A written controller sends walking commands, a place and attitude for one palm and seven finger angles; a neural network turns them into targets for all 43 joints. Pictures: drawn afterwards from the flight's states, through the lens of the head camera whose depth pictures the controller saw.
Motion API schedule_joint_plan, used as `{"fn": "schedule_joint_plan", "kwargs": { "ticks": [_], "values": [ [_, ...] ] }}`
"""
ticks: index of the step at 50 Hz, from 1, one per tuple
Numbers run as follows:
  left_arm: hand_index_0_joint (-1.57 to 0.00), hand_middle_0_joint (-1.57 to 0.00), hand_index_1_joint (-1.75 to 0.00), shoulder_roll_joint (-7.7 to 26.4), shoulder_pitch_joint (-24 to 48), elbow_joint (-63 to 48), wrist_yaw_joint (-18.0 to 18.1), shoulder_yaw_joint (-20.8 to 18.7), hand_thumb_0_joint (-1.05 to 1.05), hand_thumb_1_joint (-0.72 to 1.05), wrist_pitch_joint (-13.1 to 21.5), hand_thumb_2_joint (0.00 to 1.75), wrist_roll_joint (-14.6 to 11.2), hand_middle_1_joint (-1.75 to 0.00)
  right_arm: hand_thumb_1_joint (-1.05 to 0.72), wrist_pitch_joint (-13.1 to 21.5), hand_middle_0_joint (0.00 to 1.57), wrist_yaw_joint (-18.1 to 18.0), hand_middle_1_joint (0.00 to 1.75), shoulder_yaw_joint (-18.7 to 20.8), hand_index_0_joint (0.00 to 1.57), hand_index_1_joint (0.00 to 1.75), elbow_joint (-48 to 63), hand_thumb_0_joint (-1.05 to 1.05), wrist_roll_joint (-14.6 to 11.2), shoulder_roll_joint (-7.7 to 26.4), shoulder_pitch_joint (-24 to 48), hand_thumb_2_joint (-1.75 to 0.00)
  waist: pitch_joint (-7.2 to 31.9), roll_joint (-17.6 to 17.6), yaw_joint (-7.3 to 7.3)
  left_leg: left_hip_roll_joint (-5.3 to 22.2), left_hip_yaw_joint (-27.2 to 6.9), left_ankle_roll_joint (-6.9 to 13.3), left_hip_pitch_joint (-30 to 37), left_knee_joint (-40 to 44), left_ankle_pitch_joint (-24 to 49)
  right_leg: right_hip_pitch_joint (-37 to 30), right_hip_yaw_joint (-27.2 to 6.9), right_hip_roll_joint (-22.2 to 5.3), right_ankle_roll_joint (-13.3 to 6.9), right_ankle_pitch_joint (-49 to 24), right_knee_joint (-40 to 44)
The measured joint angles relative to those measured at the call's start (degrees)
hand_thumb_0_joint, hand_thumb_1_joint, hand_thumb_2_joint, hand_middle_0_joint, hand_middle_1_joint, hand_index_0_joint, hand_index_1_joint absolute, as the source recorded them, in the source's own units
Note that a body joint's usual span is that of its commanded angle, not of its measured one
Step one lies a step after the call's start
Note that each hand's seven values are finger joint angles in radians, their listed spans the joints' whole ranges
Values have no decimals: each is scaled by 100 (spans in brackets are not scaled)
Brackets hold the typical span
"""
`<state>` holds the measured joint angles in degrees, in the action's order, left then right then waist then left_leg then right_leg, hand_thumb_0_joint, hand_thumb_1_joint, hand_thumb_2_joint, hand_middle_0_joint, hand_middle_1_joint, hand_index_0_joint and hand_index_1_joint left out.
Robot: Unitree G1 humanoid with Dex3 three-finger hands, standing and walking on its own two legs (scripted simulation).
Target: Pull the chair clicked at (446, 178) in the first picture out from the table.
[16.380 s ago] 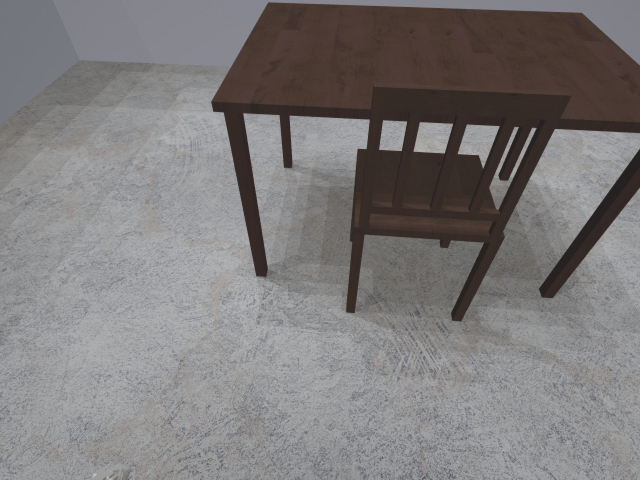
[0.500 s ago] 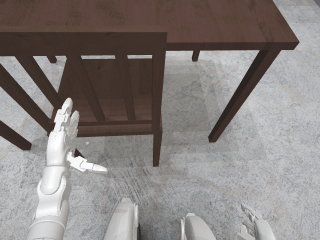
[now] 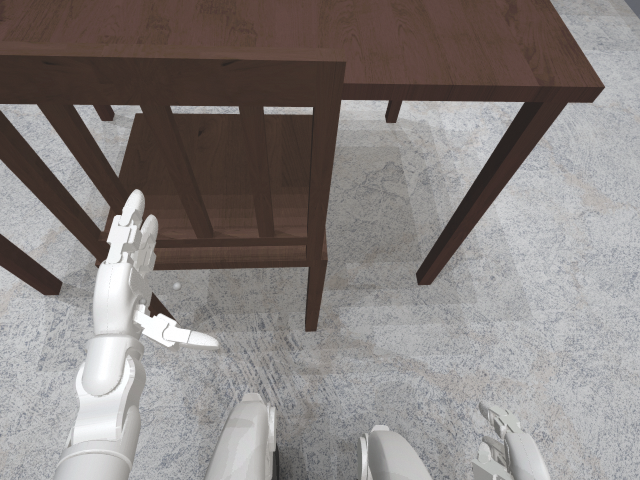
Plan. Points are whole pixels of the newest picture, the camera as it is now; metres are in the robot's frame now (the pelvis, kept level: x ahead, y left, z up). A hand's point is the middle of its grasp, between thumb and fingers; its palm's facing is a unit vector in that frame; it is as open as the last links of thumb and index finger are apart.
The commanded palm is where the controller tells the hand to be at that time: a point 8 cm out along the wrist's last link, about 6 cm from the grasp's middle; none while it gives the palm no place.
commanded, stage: aim the fingers beside a spindle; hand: left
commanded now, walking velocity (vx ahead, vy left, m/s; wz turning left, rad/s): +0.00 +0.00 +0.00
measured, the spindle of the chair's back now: (185, 182) +0.48 +0.21 +0.03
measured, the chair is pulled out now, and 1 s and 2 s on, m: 0.00 0.00 0.00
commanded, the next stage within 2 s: push the fingers through the gap in 1.40 s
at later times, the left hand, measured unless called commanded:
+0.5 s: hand (178, 285) +0.33 +0.19 +0.02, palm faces +0.08 -1.00 -0.03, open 17.0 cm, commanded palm +0.31 +0.23 +0.02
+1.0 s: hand (195, 294) +0.33 +0.17 +0.02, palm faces +0.05 -1.00 +0.00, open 17.0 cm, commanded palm +0.31 +0.23 +0.03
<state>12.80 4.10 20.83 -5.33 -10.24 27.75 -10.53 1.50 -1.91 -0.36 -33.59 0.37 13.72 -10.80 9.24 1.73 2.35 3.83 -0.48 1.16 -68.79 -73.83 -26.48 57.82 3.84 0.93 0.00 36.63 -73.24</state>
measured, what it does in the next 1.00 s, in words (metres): stands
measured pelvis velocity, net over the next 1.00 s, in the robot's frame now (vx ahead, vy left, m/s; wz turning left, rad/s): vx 0.00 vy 0.00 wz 0.00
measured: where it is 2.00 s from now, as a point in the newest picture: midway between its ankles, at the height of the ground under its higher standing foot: outside the picture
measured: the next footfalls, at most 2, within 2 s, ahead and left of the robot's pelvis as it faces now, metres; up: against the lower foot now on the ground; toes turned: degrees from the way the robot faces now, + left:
none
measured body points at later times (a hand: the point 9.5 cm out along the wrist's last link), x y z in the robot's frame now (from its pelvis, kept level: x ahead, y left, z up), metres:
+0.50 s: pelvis +0.00 +0.00 +0.00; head +0.10 +0.01 +0.44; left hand +0.32 +0.24 +0.02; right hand +0.15 -0.25 -0.11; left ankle +0.07 +0.11 -0.62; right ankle -0.01 -0.13 -0.62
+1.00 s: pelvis +0.00 +0.00 +0.00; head +0.11 +0.02 +0.44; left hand +0.32 +0.22 +0.02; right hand +0.16 -0.25 -0.10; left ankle +0.07 +0.11 -0.62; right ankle -0.01 -0.13 -0.62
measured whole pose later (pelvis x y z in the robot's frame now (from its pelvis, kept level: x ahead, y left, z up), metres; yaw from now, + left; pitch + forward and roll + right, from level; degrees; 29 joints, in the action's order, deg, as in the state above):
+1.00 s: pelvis +0.00 +0.00 +0.00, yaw +0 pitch +21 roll -4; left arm 11.0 2.7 20.4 -5.7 -8.2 27.0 -10.3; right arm 1.7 -2.2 -0.1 -33.7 0.3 13.7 -10.7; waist 9.1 1.7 2.7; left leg 3.9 -0.4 1.1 -68.6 -73.8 -26.7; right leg 57.8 3.6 1.0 0.0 36.7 -73.1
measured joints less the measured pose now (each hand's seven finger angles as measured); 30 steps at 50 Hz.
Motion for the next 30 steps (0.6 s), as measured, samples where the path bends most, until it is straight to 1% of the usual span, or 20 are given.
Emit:
{"fn": "schedule_joint_plan", "kwargs": {
  "ticks": [2, 5, 9, 11, 15, 19, 21, 23, 26, 28, 30],
  "values": [
    [-6, -6, -8, 39, 62, -12, 18, 6, -2, -50, 15, 30, 10, -8, -91, -4, 21, 9, 30, -1, 20, 30, -24, 1, -2, 11, -7, -89, 12, 27, -7, -8, -12, 0, 15, 14, 8, -25, 13, -4, 1, -7, 23],
    [-6, -6, -8, 73, 208, 191, -18, 40, -2, -50, -84, 30, -13, -8, -91, -39, 21, 26, 30, -15, 20, 30, -34, 1, -28, 27, -28, -89, 56, 61, -14, -23, -9, 6, 26, 45, 23, -34, 12, -18, 8, -17, 47],
    [-6, -6, -8, 9, 288, 504, -98, 80, -1, -50, -290, 30, -52, -8, -91, -83, 21, 39, 30, -35, 20, 30, 5, 1, -60, 28, -51, -89, 85, 64, 10, -22, 18, 15, 5, 56, 29, 5, -15, -21, 15, -22, 40],
    [-6, -6, -8, -52, 202, 469, -87, 83, -1, -50, -313, 30, -54, -8, -91, -89, 21, 40, 30, -28, 20, 30, 33, 1, -55, 10, -56, -89, 65, 42, 30, -9, 38, 15, 4, 55, 23, 20, -37, -13, 15, -21, 31],
    [-6, -7, -8, -99, -103, 26, 70, 41, -2, -50, -134, 30, 19, -8, -91, -77, 21, 34, 30, -2, 20, 30, 61, 1, -10, -27, -77, -89, 22, 12, 45, 17, 58, 5, 53, 63, 4, -13, -62, 10, 7, -20, 42],
    [-6, -7, -8, 27, -121, -114, 172, -37, -2, -50, 70, 30, 58, -8, -91, -78, 21, 41, 30, -7, 20, 30, 1, 1, 5, -22, -90, -89, 33, 35, 3, 8, 33, -6, 108, 86, 5, -82, -36, 7, -1, -16, 73],
    [-6, -7, -8, 89, 2, 52, 116, -47, -2, -50, 56, 30, 16, -8, -91, -86, 21, 45, 30, -19, 20, 30, -35, 1, -14, 0, -88, -89, 59, 60, -21, -9, 10, -9, 101, 86, 12, -90, -11, -4, -4, -11, 76],
    [-6, -6, -8, 104, 137, 285, 6, -11, -1, -50, -44, 30, -52, -8, -91, -88, 21, 46, 30, -28, 20, 30, -53, 1, -45, 24, -81, -89, 77, 81, -35, -25, -10, -9, 75, 76, 18, -76, 10, -15, -6, -4, 65],
    [-5, -6, -8, 15, 198, 488, -145, 126, -1, -50, -227, 30, -114, -8, -91, -84, 21, 35, 30, -21, 20, 30, -29, 1, -77, 42, -66, -89, 80, 84, -29, -37, -15, -5, 30, 56, 18, -34, 16, -26, -4, 5, 40],
    [-5, -6, -8, -79, 135, 463, -176, 191, -1, -50, -274, 30, -93, -8, -91, -72, 21, 19, 30, -14, 20, 30, -8, 1, -70, 34, -41, -89, 67, 59, -9, -25, 0, -2, 9, 41, 10, -3, -1, -18, -3, 8, 22],
    [-5, -6, -8, -149, 24, 293, -116, 195, -2, -50, -235, 30, -31, -8, -91, -58, 21, 6, 30, 0, 20, 30, 14, 1, -45, 9, -11, -89, 38, 21, 19, -6, 19, -5, 10, 32, -2, 11, -25, -3, -5, 9, 8]
  ]
}}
